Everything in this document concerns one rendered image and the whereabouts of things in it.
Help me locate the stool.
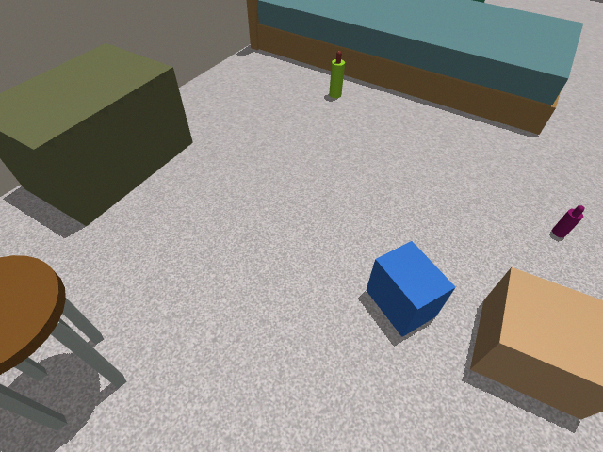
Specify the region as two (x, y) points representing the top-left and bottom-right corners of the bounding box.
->
(0, 255), (127, 430)

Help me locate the bed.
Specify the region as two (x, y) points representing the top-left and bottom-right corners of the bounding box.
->
(247, 0), (583, 135)

